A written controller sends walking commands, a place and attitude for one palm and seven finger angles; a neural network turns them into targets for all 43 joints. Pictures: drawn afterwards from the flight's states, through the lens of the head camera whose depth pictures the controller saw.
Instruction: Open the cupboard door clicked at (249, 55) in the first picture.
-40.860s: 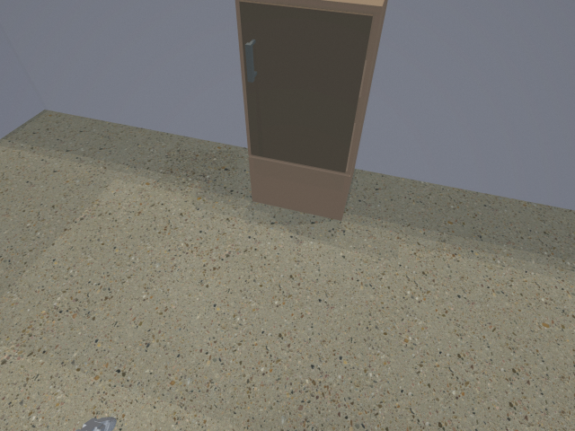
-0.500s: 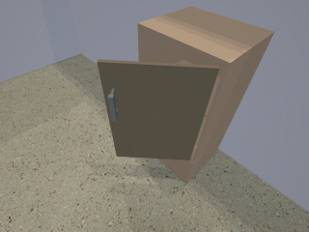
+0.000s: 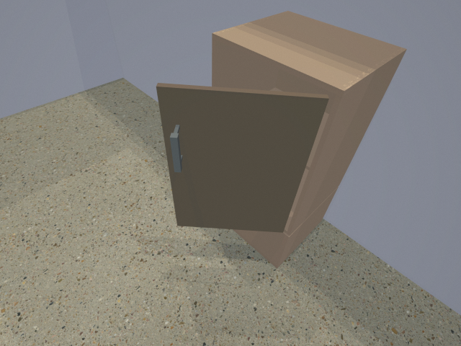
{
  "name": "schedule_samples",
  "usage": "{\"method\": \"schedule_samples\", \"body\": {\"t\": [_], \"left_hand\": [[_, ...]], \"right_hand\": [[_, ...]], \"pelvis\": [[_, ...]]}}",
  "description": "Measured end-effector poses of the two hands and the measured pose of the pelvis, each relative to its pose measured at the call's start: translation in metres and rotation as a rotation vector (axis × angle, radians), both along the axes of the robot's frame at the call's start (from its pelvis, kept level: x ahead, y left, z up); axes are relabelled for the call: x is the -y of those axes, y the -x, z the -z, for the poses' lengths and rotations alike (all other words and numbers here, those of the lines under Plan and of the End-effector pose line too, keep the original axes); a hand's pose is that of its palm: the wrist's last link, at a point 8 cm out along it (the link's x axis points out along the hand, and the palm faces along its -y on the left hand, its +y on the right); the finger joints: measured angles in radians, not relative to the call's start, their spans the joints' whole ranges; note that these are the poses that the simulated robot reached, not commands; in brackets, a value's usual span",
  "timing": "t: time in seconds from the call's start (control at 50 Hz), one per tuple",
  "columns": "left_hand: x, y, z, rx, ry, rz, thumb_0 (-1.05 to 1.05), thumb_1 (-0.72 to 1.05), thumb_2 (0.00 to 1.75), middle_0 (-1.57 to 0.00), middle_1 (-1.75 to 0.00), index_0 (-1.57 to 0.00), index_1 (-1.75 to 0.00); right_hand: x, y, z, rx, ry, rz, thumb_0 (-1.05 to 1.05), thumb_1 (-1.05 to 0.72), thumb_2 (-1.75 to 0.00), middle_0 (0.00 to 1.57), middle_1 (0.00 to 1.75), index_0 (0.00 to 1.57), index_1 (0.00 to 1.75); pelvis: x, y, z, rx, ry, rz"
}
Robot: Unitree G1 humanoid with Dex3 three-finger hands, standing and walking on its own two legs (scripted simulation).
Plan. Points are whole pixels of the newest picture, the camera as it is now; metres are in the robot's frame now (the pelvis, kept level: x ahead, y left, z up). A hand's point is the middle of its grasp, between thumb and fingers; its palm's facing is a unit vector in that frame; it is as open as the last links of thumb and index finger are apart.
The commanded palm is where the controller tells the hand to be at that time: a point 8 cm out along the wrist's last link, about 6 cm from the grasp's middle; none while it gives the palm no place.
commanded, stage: shuffle to correct the standing spot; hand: left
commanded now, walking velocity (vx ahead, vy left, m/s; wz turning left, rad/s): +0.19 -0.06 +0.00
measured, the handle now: (177, 148) +0.61 +0.18 -0.03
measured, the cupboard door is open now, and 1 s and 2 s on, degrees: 42 42 42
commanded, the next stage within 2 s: come to a stop and stand still in 0.44 s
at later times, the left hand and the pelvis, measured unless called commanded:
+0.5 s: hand out of the picture -0.02 +0.15 -0.19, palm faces +0.05 -0.99 -0.10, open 7.4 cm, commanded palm none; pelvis +0.03 +0.01 -0.01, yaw -2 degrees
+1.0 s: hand out of the picture +0.16 +0.16 -0.18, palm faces +0.01 -0.98 -0.20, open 7.2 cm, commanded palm none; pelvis +0.07 -0.01 -0.01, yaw -1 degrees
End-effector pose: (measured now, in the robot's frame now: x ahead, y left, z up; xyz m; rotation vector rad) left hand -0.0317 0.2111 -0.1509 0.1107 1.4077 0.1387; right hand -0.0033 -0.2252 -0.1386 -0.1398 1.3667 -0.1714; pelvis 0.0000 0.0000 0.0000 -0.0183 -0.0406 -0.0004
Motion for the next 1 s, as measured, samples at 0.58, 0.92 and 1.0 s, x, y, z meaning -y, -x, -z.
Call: {"method": "schedule_samples", "body": {"t": [0.58,0.92,1.0], "left_hand": [[-0.002,-0.065,0.001,0.029,0.045,0.003,0.01,0.91,0.90,-0.20,-0.30,-0.20,-0.30],[0.010,-0.187,-0.006,0.185,-0.053,0.075,0.00,0.95,0.90,-0.20,-0.30,-0.20,-0.30],[0.005,-0.186,0.000,0.196,-0.045,0.056,0.00,0.94,0.90,-0.20,-0.30,-0.20,-0.30]], "right_hand": [[-0.026,-0.016,-0.002,0.018,-0.016,0.079,0.01,-0.90,-0.90,0.20,0.30,0.20,0.30],[-0.004,-0.032,0.017,-0.122,-0.055,0.132,0.01,-0.90,-0.90,0.20,0.30,0.20,0.30],[0.005,-0.053,0.016,-0.072,-0.017,0.105,0.01,-0.90,-0.90,0.20,0.30,0.20,0.30]], "pelvis": [[-0.008,-0.042,-0.002,-0.014,-0.011,0.035],[0.018,-0.080,0.008,-0.025,-0.025,0.022],[0.013,-0.073,0.012,-0.018,-0.027,0.014]]}}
